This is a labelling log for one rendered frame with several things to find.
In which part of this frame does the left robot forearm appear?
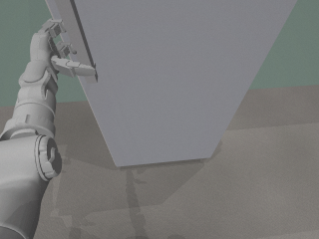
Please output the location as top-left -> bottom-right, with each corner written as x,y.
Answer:
0,60 -> 58,141

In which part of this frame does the robot left upper arm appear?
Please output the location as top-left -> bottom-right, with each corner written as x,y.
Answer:
0,134 -> 63,239

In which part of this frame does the handle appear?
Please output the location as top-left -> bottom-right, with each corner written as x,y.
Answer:
55,0 -> 98,84

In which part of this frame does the robot left hand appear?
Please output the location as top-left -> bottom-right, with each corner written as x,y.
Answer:
30,18 -> 96,78

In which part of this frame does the fridge door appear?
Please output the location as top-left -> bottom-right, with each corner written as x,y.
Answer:
47,0 -> 297,167

